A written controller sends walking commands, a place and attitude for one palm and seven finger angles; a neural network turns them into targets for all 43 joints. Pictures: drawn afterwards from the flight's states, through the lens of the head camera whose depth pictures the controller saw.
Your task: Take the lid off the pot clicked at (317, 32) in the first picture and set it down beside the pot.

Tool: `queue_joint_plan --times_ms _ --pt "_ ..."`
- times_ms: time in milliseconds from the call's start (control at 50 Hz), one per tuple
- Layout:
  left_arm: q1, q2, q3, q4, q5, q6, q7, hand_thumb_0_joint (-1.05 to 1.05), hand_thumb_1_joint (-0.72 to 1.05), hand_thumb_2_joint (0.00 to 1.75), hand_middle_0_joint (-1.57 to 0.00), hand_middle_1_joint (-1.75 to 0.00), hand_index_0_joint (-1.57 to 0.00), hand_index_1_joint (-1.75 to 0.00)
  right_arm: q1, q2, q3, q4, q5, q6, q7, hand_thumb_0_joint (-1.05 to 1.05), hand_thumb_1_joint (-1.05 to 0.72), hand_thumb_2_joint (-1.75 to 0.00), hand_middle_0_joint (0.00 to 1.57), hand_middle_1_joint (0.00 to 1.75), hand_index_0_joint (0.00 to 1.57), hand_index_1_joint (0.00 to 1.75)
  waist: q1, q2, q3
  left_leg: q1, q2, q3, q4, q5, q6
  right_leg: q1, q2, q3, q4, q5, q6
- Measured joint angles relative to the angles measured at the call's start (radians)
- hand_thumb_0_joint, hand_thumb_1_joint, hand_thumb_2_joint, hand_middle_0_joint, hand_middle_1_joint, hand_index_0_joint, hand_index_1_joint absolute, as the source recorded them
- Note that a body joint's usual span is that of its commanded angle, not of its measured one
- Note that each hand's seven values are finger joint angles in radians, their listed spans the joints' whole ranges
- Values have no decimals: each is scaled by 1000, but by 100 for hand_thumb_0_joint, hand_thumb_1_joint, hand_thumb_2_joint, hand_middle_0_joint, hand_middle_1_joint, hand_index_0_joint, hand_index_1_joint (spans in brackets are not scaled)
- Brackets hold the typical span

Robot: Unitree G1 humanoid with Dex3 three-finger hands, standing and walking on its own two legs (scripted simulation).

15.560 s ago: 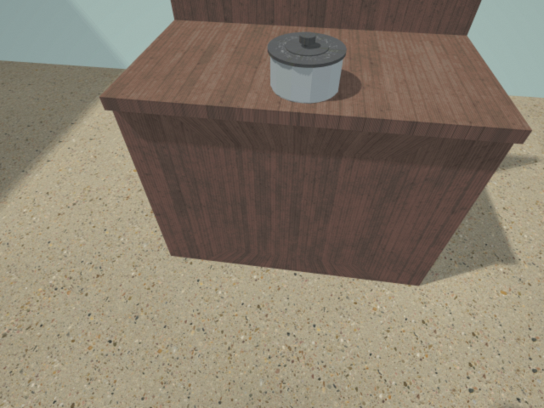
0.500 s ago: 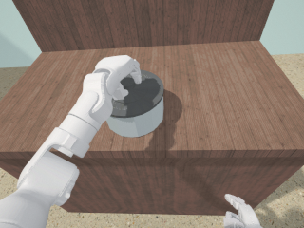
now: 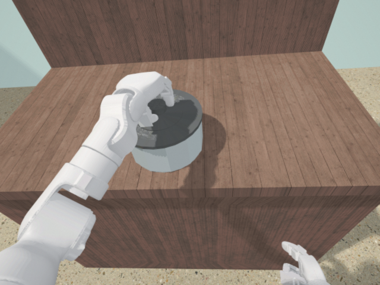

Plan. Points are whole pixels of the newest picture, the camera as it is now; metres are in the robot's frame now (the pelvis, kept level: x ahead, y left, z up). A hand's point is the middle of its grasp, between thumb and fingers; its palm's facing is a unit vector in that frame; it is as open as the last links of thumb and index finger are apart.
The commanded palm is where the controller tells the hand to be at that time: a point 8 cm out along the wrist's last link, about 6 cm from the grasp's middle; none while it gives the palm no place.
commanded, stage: lift the lid straight up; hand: left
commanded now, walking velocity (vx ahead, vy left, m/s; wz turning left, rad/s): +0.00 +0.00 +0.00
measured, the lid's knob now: (157, 106) +0.46 +0.08 +0.15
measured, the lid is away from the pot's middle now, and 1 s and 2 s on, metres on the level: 0.00 0.01 0.02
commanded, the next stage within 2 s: move the lid sideways beside the pot in 1.96 s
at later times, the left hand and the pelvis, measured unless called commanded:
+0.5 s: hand (152, 102) +0.42 +0.08 +0.20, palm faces -0.20 -0.06 -0.98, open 7.3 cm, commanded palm +0.41 +0.09 +0.28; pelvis +0.00 +0.00 +0.00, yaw +0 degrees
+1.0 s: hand (144, 83) +0.42 +0.09 +0.24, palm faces -0.13 -0.07 -0.99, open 7.2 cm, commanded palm +0.40 +0.10 +0.32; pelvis -0.01 +0.00 +0.00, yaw +0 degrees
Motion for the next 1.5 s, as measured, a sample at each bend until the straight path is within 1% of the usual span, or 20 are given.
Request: queue_joint_plan --times_ms 60,180,240,360,440,480,540,600,680,800,980,1160,1320,1420,1500 --pt "6 7 -12 -28 -8 7 -10 2 27 94 -83 -89 -67 -81 -2 0 -3 -5 1 -4 2 1 -91 -90 20 30 20 30 2 1 4 3 0 -1 0 -1 0 4 0 -1 -1 0 0" --pt "8 18 -23 -55 -19 -1 -14 1 28 92 -84 -88 -67 -82 -14 2 -2 -2 -1 -15 2 1 -91 -90 20 30 20 30 8 4 12 8 -2 -2 0 0 0 9 -2 -2 -1 -1 0" --pt "-11 17 -47 -48 -20 4 -14 1 28 92 -85 -87 -67 -82 -18 3 -1 1 0 -21 2 1 -91 -90 20 30 20 30 13 5 16 7 -3 -5 -1 2 -1 9 -3 -5 -1 0 0" --pt "-51 15 -65 -27 -31 -2 -23 0 27 92 -87 -87 -68 -81 -25 7 3 15 -2 -38 -1 1 -91 -90 20 30 20 30 18 9 21 3 -6 -10 -7 9 -1 6 -5 -10 -3 3 0" --pt "-82 7 -56 0 -35 -10 -25 0 27 92 -88 -88 -68 -81 -23 9 9 25 -4 -47 -4 1 -91 -90 20 30 20 30 20 11 20 4 -7 -9 -14 14 0 4 -6 -9 -4 5 0" --pt "-93 6 -41 13 -37 -14 -27 0 26 92 -89 -89 -68 -81 -21 10 12 28 -5 -48 -5 1 -91 -90 20 30 20 30 17 10 19 5 -7 -8 -17 16 0 3 -6 -8 -5 7 0" --pt "-112 8 -40 26 -26 -12 -29 -1 26 92 -89 -90 -69 -81 -12 10 11 28 -5 -51 -5 1 -91 -90 20 30 20 30 15 9 16 6 -6 -5 -22 19 -1 2 -5 -5 -6 8 0" --pt "-125 6 -30 38 -27 -14 -32 0 27 92 -91 -91 -68 -80 -6 5 10 29 -5 -49 -4 1 -91 -90 20 30 20 30 11 10 15 6 -5 -5 -23 20 -1 1 -4 -4 -7 9 -1" --pt "-134 14 -16 34 -26 -21 -40 1 27 92 -93 -92 -68 -80 2 -2 7 27 -6 -54 -8 1 -91 -90 20 30 20 30 6 10 16 10 -4 -1 -27 22 0 2 -4 -1 -8 11 -1" --pt "-145 27 5 30 -27 -25 -48 2 28 92 -95 -94 -68 -80 12 -10 2 23 -6 -56 -10 1 -91 -90 20 30 20 30 4 9 14 17 -3 4 -33 24 1 6 -2 4 -12 14 0" --pt "-158 57 10 0 -30 -18 -68 3 28 92 -96 -95 -69 -80 8 -14 0 11 -2 -64 -12 1 -91 -90 20 30 20 30 10 6 14 20 -3 5 -35 28 2 9 -2 6 -17 20 2" --pt "-210 66 -10 20 -31 -5 -82 3 28 93 -96 -95 -69 -79 -12 -8 10 13 2 -75 -18 1 -91 -90 20 30 20 30 20 1 17 12 -9 -1 -32 35 6 5 -8 0 -16 25 6" --pt "-288 53 -35 74 -26 -2 -89 3 28 93 -97 -95 -69 -79 -15 1 19 27 0 -101 -24 1 -91 -90 20 30 20 30 24 -2 20 2 -17 -6 -33 42 10 -1 -16 -6 -17 29 9" --pt "-332 40 -26 120 -20 -4 -88 3 28 93 -97 -95 -69 -79 -5 4 24 37 -3 -110 -26 1 -90 -90 20 30 20 30 20 -2 15 -2 -21 -5 -38 45 12 -7 -19 -4 -20 31 11" --pt "-345 42 -9 120 -15 -7 -91 3 28 93 -97 -95 -69 -79 9 2 22 36 -6 -115 -23 1 -90 -90 20 30 20 30 15 2 11 -2 -21 -1 -42 45 14 -9 -20 0 -24 33 12"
